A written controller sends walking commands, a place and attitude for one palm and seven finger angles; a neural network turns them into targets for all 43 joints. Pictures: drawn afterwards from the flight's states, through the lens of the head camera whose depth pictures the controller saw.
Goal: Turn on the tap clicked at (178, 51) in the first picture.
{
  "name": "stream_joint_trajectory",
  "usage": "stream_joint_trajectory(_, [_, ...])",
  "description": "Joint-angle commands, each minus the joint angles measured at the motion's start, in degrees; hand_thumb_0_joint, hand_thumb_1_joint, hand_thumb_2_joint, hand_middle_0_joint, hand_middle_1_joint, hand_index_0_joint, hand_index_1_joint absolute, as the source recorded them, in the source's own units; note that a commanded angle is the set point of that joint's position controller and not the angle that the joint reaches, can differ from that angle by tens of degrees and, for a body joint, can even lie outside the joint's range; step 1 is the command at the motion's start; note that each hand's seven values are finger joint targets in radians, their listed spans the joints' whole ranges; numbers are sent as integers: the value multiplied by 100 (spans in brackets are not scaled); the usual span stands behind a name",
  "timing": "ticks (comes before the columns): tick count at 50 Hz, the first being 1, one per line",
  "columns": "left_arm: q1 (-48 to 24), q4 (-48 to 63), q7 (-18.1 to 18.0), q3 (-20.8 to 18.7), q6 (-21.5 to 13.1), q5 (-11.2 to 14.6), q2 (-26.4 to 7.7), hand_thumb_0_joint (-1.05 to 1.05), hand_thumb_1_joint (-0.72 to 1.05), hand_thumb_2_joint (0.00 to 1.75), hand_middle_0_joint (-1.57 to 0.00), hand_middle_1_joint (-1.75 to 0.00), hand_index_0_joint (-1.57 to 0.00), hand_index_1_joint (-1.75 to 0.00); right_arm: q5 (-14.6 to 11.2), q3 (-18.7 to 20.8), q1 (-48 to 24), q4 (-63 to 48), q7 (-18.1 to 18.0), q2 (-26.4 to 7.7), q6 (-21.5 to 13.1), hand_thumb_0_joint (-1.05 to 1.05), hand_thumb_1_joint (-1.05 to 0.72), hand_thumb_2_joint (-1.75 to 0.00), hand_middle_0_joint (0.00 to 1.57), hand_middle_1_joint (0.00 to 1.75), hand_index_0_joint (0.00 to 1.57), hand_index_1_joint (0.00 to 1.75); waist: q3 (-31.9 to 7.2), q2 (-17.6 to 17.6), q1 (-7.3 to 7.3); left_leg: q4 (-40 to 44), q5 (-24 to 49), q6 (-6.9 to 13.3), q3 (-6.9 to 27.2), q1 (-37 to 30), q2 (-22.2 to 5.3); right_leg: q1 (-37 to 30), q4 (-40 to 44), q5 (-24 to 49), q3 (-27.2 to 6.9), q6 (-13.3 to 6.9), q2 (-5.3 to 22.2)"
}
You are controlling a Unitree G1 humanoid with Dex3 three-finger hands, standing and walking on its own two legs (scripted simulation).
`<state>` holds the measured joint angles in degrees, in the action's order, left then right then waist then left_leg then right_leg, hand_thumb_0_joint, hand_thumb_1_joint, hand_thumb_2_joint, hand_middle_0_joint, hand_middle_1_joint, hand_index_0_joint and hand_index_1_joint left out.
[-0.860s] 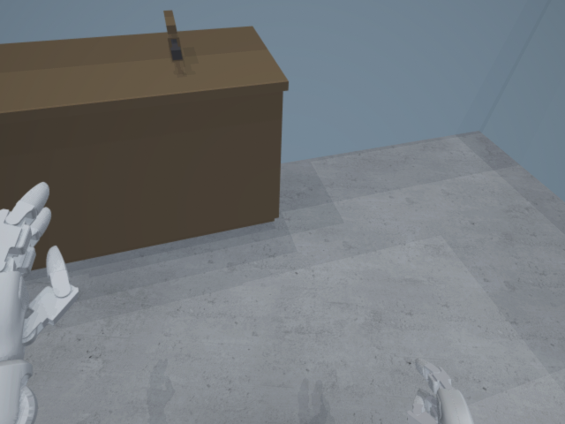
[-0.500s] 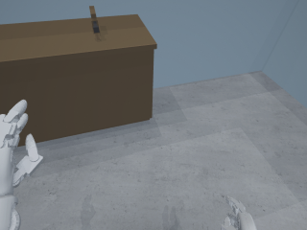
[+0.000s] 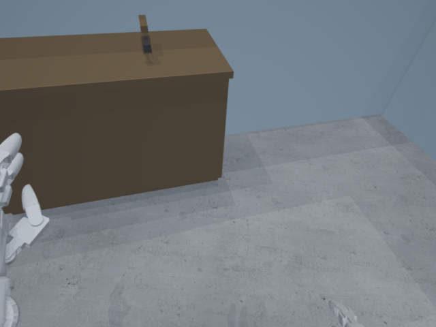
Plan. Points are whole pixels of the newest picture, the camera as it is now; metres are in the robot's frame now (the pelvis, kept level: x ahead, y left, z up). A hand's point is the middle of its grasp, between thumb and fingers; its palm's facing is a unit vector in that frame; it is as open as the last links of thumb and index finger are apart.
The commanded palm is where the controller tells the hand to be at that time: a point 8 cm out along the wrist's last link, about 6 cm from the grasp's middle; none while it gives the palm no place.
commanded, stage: walk to a spot facing it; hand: left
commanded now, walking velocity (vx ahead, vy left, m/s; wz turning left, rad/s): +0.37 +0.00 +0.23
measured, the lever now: (147, 47) +1.06 +0.32 +0.06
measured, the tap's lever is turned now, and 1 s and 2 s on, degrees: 0 0 0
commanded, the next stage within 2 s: turn to face it in 0.84 s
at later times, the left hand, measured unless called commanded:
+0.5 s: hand (48, 163) +0.30 +0.28 +0.19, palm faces +0.55 -0.74 -0.38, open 7.4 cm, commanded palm +0.23 +0.30 +0.20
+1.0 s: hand (87, 126) +0.39 +0.25 +0.19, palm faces +0.60 -0.66 -0.45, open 7.4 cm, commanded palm +0.31 +0.28 +0.20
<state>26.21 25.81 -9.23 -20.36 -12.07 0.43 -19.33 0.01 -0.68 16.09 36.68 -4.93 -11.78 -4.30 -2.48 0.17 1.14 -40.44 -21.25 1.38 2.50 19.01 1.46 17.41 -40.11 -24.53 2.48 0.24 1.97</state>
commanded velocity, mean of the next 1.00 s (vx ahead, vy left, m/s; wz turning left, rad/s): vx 0.27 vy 0.00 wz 0.21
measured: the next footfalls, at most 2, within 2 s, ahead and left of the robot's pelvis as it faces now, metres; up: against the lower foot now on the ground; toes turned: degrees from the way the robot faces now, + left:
left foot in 0.38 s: +0.20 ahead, +0.13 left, +0.00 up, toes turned +17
right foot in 0.74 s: +0.30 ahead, -0.14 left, +0.00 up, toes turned +2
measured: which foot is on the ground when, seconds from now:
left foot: down 0.00-0.12, up 0.14-0.36, down 0.38-0.74, up 0.76-1.00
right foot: down 0.00-0.38, up 0.40-0.72, down 0.74-1.00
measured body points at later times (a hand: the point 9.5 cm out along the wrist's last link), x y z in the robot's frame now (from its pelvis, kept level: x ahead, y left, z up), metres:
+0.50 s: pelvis +0.11 +0.00 +0.00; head +0.14 +0.02 +0.44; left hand +0.27 +0.32 +0.21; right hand +0.33 -0.19 -0.08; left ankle +0.16 +0.12 -0.72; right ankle +0.07 -0.12 -0.64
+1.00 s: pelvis +0.25 -0.03 +0.01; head +0.29 -0.02 +0.46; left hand +0.35 +0.28 +0.22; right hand +0.47 -0.24 -0.08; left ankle +0.27 +0.11 -0.69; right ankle +0.26 -0.14 -0.72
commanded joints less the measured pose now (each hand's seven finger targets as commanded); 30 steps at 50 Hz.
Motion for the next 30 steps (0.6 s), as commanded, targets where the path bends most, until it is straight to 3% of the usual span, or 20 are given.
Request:
stream_joint_trajectory(1, [-732,1509,-44,-465,-489,-29,-983,0,90,90,-20,-30,-20,-30,92,266,-573,-822,21,-687,-460,0,-90,-90,20,30,20,30,16,-1290,58,1665,1785,1037,2658,-891,-1633,916,-388,-485,-72,-36,-101])
stream_joint_trajectory(3, [-491,1516,-18,-504,-488,4,-1004,0,90,90,-20,-30,-20,-30,98,270,-638,-811,88,-681,-457,0,-90,-90,20,30,20,30,-267,-1230,-1,1126,2973,915,2158,-998,-1530,401,227,-277,-133,-106,-26])
stream_joint_trajectory(4, [-304,1440,-7,-526,-471,11,-985,0,90,90,-20,-30,-20,-30,79,262,-678,-825,119,-678,-413,0,-90,-90,20,30,20,30,-400,-1112,-65,800,3062,723,1607,-393,-1332,-539,767,229,-148,-193,50])
stream_joint_trajectory(5, [-183,1346,-7,-620,-461,5,-1049,0,90,90,-20,-30,-20,-30,31,252,-710,-849,134,-623,-366,0,-90,-90,20,30,20,30,-612,-564,-161,94,2794,483,781,682,-998,-1911,1255,1201,-450,-377,386])
stream_joint_trajectory(6, [-191,1221,-19,-714,-459,29,-1207,0,90,90,-20,-30,-20,-30,-12,262,-650,-871,154,-502,-337,0,-90,-90,20,30,20,30,-730,878,-145,-1360,1829,133,-258,1794,-280,-2809,1653,1828,-1832,-853,1413])
stream_joint_trajectory(7, [-185,959,1,-697,-456,157,-1092,0,90,90,-20,-30,-20,-30,-55,367,-696,-899,190,-612,-377,0,-90,-90,20,30,20,30,-456,1497,-124,-2509,-621,-97,-436,2539,49,-2752,1957,2229,-2782,-1352,2187])
stream_joint_trajectory(8, [-217,1074,-16,-741,-514,164,-1247,0,90,90,-20,-30,-20,-30,-53,363,-838,-890,162,-648,-344,0,-90,-90,20,30,20,30,105,994,-161,-3005,-895,-145,-84,2755,-338,-2212,2098,2146,-2869,-1483,2407])
stream_joint_trajectory(10, [11,1119,-19,-890,-621,68,-1284,0,90,90,-20,-30,-20,-30,22,180,-858,-822,148,-448,-195,0,-90,-90,20,30,20,30,466,461,-177,-2725,-686,-150,-97,2697,-702,-1738,2080,2482,-1738,-1241,2010])
stream_joint_trajectory(12, [-315,1375,-15,-824,-674,64,-1194,0,90,90,-20,-30,-20,-30,22,154,-954,-913,139,-358,-140,0,-90,-90,20,30,20,30,238,776,-130,-1528,-420,-122,-402,2015,-830,-1542,1900,2845,-769,-961,1713])
stream_joint_trajectory(14, [-384,1488,-67,-851,-649,50,-1186,0,90,90,-20,-30,-20,-30,57,158,-1018,-1000,108,-292,-164,0,-90,-90,20,30,20,30,108,843,-238,-301,176,-65,-1120,902,-585,-1072,1772,2935,-181,-815,1411])
stream_joint_trajectory(16, [-420,1659,-129,-733,-568,70,-1111,0,90,90,-20,-30,-20,-30,54,236,-871,-1036,58,-310,-249,0,-90,-90,20,30,20,30,-296,590,-138,817,974,-57,-1717,-429,-63,-942,887,3554,233,-564,1118])
stream_joint_trajectory(17, [-394,1760,-139,-618,-550,88,-1007,0,90,90,-20,-30,-20,-30,24,299,-780,-1077,-11,-358,-294,0,-90,-90,20,30,20,30,-626,184,-1,1275,1325,25,-1732,-1327,-41,-769,-85,3834,420,-338,995])
stream_joint_trajectory(18, [-418,2006,-165,-712,-610,97,-1135,0,90,90,-20,-30,-20,-30,4,348,-712,-1123,-29,-459,-307,0,-90,-90,20,30,20,30,-1067,-537,87,1296,1549,367,-783,-2555,-621,133,-1300,3016,534,-65,768])
stream_joint_trajectory(19, [-535,2157,-190,-729,-621,152,-1081,0,90,90,-20,-30,-20,-30,14,402,-796,-1118,7,-628,-292,0,-90,-90,20,30,20,30,-1347,-1726,41,1551,2286,1116,1505,-3264,-2138,1304,-2839,-138,446,160,77])
stream_joint_trajectory(20, [-823,1945,-170,-660,-641,138,-1196,0,90,90,-20,-30,-20,-30,-13,344,-791,-1108,90,-609,-299,0,-90,-90,20,30,20,30,-1062,-1503,27,2013,1778,1485,2607,-2577,-2614,1682,-3578,-1144,-91,90,-41])
stream_joint_trajectory(21, [-1010,1881,-105,-804,-563,99,-1370,0,90,90,-20,-30,-20,-30,11,366,-915,-999,98,-602,-329,0,-90,-90,20,30,20,30,-696,-1356,70,2274,914,1580,2846,-2066,-2771,2075,-3872,-992,-398,109,291])
stream_joint_trajectory(22, [-992,1940,-88,-925,-537,120,-1480,0,90,90,-20,-30,-20,-30,-32,394,-921,-945,84,-544,-354,0,-90,-90,20,30,20,30,-474,-980,29,2238,622,1644,2796,-1842,-2760,2302,-3845,-904,-567,115,454])
stream_joint_trajectory(24, [-553,1914,-41,-793,-501,116,-1160,0,90,90,-20,-30,-20,-30,-65,392,-910,-907,93,-515,-385,0,-90,-90,20,30,20,30,-215,-807,-59,2316,307,1412,1805,-1213,-2452,2213,-3386,-541,-412,145,609])
stream_joint_trajectory(27, [-178,1882,-19,-748,-492,146,-939,0,90,90,-20,-30,-20,-30,-68,364,-896,-933,98,-533,-476,0,-90,-90,20,30,20,30,-185,-1261,-144,2573,-229,967,442,-288,-1916,1185,-2054,218,147,170,553])
stream_joint_trajectory(30, [-145,1358,-8,-584,-448,162,-755,0,90,90,-20,-30,-20,-30,-45,309,-829,-924,39,-529,-497,0,-90,-90,20,30,20,30,40,-1314,-109,2701,-768,786,-15,313,-1785,286,-897,373,582,244,350])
